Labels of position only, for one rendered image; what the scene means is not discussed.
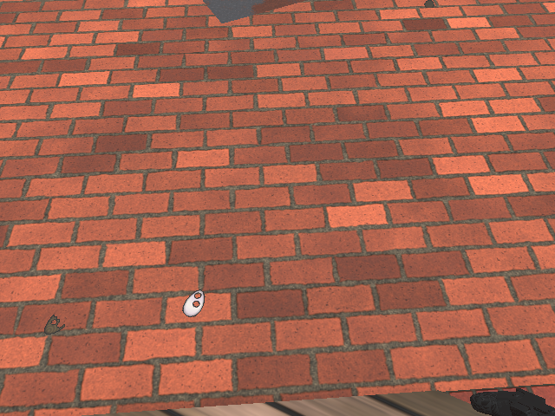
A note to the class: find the right robot hand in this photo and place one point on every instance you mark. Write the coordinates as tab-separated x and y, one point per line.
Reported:
504	403

